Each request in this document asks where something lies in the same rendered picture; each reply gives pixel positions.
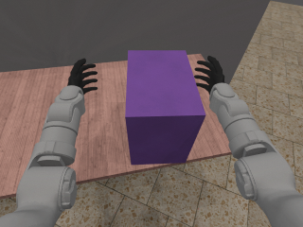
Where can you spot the right robot upper arm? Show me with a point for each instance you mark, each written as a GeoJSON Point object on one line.
{"type": "Point", "coordinates": [266, 179]}

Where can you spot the table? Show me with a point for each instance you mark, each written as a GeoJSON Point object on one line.
{"type": "Point", "coordinates": [102, 145]}

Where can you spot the left robot forearm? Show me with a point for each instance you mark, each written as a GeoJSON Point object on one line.
{"type": "Point", "coordinates": [58, 139]}

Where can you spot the left robot upper arm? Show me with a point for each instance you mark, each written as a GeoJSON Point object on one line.
{"type": "Point", "coordinates": [45, 192]}

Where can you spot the right robot forearm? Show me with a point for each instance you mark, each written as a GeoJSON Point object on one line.
{"type": "Point", "coordinates": [244, 136]}

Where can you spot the carton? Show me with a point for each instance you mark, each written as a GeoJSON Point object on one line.
{"type": "Point", "coordinates": [164, 111]}

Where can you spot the robot left hand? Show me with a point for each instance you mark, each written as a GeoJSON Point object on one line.
{"type": "Point", "coordinates": [76, 76]}

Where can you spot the robot right hand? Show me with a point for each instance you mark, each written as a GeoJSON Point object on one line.
{"type": "Point", "coordinates": [215, 74]}

